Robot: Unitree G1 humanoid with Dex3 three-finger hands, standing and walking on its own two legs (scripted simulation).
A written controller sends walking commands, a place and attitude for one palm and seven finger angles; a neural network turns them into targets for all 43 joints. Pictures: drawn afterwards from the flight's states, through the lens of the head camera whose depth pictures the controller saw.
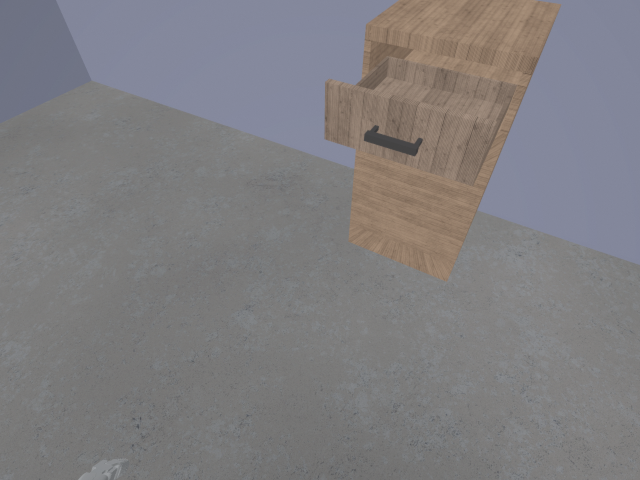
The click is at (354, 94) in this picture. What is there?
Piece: drawer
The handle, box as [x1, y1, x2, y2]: [364, 125, 422, 155]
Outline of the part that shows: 364,134 364,140 412,155 415,155 418,146 422,140 421,138 418,138 413,144 375,132 378,129 378,126 376,125 369,131 367,130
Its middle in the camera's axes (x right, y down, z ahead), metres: +0.16 -0.23 +0.88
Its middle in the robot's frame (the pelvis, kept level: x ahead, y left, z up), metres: +0.82 -0.12 -0.02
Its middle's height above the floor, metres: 0.75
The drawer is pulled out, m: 0.27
